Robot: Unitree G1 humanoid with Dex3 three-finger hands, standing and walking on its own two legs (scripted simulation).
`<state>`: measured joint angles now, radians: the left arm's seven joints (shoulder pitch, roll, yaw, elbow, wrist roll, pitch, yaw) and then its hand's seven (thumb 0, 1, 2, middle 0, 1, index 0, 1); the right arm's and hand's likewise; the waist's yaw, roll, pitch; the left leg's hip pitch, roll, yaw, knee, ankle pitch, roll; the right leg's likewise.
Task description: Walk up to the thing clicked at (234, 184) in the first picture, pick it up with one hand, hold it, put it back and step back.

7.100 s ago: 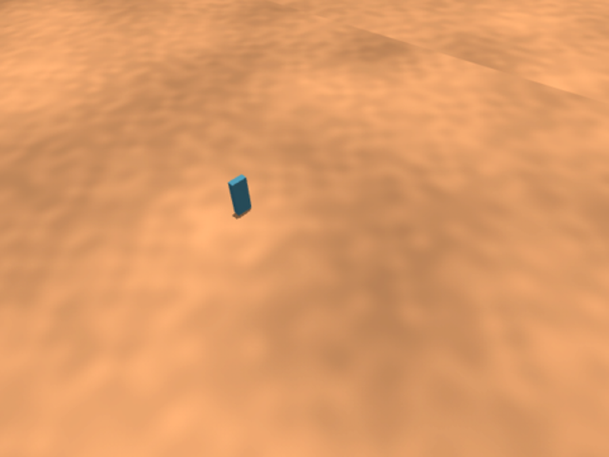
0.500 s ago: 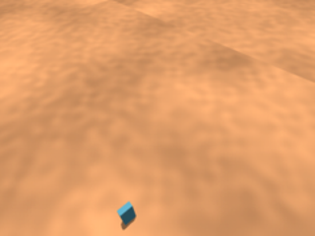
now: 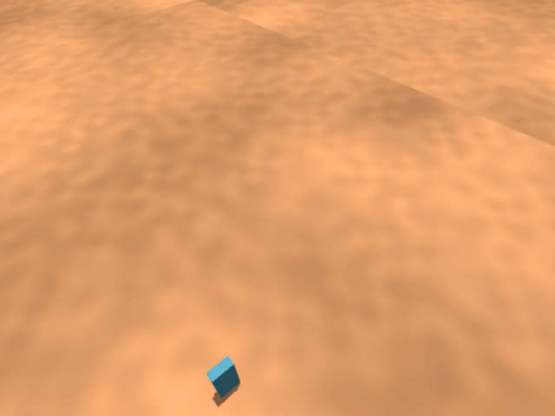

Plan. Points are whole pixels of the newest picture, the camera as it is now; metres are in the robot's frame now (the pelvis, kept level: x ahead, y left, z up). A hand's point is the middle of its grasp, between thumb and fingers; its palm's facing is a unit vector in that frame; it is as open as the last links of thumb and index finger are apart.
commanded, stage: stand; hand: left
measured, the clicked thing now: (224, 377) +0.38 +0.21 -0.69
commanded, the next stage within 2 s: go down in 0.38 s
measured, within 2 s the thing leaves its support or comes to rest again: neither
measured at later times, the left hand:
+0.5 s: hand out of the picture +0.07 +0.25 -0.16, palm faces -0.02 -0.94 -0.34, open 7.4 cm
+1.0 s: hand out of the picture +0.13 +0.28 -0.19, palm faces +0.07 -0.94 -0.33, open 16.1 cm
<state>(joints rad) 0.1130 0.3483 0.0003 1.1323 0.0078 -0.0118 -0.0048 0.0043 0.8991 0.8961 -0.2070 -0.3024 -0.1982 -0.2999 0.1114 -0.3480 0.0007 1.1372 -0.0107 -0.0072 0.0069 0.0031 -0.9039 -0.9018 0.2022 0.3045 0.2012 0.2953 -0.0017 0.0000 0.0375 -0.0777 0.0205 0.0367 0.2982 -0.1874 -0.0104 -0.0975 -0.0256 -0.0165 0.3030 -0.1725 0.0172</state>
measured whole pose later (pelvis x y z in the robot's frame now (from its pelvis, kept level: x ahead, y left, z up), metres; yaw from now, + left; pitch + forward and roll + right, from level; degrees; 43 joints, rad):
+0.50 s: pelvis +0.00 +0.00 +0.00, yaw +0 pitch -2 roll +0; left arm 0.12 0.35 0.00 1.13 0.01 -0.01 0.00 0.00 0.90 0.89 -0.20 -0.30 -0.20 -0.30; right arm 0.12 -0.35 0.00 1.13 -0.01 -0.01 0.01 0.00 -0.90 -0.90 0.20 0.30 0.20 0.30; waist 0.00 0.00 0.04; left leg -0.08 0.02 0.04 0.30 -0.19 -0.01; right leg -0.09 -0.03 -0.01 0.30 -0.17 0.02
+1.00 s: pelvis -0.02 +0.00 -0.06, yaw +1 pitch +13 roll -1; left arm 0.13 0.36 0.25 0.74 0.05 0.07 -0.09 0.00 -0.29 0.16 -0.09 -0.15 -0.07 -0.15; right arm 0.26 -0.25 -0.03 0.65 0.02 -0.09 -0.03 0.01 -0.89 -0.90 0.20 0.30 0.20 0.30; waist -0.04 0.00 -0.07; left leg -0.71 0.03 0.01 0.94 -0.45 0.00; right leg -0.70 -0.03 -0.03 0.90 -0.42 0.02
